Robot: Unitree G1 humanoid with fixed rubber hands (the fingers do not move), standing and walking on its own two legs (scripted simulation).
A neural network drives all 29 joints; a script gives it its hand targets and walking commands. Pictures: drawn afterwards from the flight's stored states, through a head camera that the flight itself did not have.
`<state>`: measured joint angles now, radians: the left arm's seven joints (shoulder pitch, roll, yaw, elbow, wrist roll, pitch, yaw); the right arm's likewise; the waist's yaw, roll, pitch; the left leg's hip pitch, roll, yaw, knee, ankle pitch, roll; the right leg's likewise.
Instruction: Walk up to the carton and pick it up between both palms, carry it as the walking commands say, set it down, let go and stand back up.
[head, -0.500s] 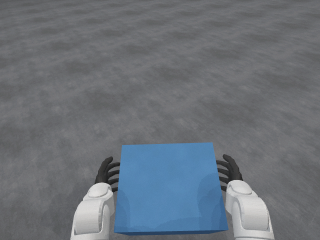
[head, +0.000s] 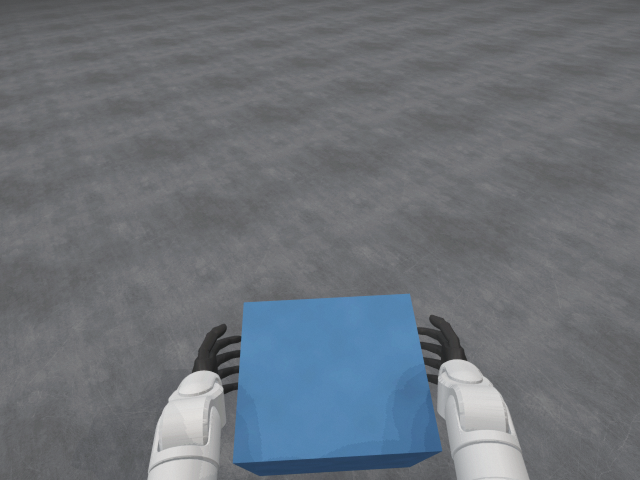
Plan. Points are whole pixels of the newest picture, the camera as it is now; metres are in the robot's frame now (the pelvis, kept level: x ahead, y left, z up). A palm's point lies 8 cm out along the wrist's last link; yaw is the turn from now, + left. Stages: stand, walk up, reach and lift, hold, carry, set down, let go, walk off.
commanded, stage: set down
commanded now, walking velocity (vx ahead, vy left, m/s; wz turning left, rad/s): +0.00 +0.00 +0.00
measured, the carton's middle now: (331, 389) +0.29 +0.03 -0.07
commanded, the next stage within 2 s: none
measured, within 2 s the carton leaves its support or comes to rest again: neither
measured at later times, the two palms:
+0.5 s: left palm (226, 393) +0.28 +0.19 -0.08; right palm (433, 386) +0.31 -0.13 -0.08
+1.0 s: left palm (252, 400) +0.31 +0.17 -0.17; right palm (430, 395) +0.34 -0.14 -0.17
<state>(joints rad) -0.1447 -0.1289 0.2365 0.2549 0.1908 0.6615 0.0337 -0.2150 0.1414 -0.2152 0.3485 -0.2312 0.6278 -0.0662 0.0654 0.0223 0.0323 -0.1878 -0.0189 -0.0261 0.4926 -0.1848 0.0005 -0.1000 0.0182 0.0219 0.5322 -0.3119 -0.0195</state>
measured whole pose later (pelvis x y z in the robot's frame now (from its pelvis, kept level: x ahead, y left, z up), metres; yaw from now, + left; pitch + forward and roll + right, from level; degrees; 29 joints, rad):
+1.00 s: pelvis -0.04 +0.00 -0.11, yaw -1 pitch +33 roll -1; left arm -0.48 -0.10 0.31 0.48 0.13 0.34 0.19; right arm -0.57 0.12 -0.33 0.58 -0.15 0.30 -0.17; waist 0.04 -0.01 -0.23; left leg -1.39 0.00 -0.03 1.10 -0.29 -0.02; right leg -1.31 0.06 0.01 1.17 -0.44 -0.02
